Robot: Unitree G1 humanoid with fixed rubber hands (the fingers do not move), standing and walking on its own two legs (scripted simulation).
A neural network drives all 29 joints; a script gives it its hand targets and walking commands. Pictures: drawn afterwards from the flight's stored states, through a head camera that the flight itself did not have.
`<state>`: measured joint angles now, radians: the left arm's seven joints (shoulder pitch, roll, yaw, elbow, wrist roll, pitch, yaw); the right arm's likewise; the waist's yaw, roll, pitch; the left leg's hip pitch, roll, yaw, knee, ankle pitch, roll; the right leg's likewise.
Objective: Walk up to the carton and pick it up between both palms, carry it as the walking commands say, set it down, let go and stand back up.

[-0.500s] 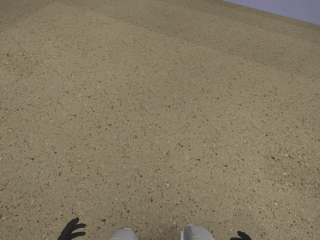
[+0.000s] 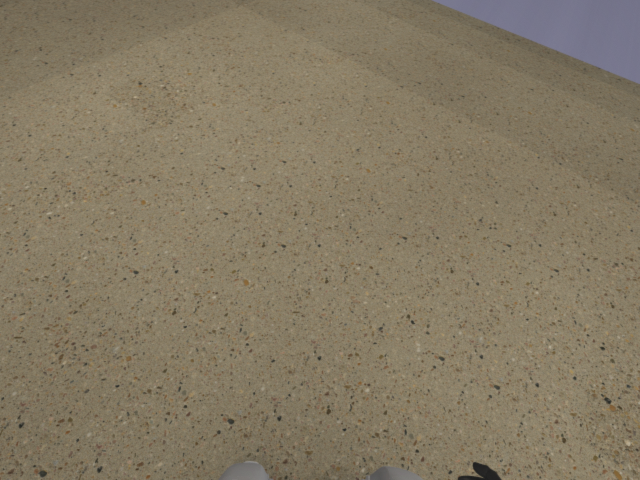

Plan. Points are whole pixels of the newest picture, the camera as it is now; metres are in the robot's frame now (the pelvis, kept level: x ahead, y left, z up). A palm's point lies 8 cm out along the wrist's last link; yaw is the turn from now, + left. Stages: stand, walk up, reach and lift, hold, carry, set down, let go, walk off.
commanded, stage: walk up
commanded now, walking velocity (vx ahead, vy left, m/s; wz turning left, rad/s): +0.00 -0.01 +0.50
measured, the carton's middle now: out of the picture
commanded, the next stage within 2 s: none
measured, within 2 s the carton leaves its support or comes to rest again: neither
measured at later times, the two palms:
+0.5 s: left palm out of the picture +0.01 +0.22 -0.13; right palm out of the picture +0.13 -0.24 -0.12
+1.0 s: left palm out of the picture -0.03 +0.21 -0.11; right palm (485, 456) +0.16 -0.23 -0.12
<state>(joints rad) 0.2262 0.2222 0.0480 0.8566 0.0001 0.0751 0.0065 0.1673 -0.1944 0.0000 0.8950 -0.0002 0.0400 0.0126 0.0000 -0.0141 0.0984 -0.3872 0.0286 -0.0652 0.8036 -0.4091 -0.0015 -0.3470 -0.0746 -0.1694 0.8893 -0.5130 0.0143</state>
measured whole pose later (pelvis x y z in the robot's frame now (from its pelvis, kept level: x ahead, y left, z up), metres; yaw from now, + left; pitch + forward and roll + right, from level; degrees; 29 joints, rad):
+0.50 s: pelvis -0.01 -0.03 +0.00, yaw +15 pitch -2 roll -3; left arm 0.21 0.22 0.04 0.83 0.00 0.05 0.02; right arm 0.17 -0.20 0.00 0.89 0.00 0.06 0.02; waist 0.00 0.01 0.09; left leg -0.42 0.07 -0.07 0.94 -0.46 -0.08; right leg -0.23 -0.09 -0.31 0.69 -0.41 -0.01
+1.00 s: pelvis -0.01 -0.07 +0.01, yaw +27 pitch -3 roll +0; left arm 0.16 0.22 0.04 0.82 0.00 0.05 0.03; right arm 0.18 -0.19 0.00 0.90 0.00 0.06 0.01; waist -0.01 0.00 0.10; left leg -0.47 0.01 -0.08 1.05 -0.46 -0.09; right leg -0.25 -0.10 -0.22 0.70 -0.40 -0.02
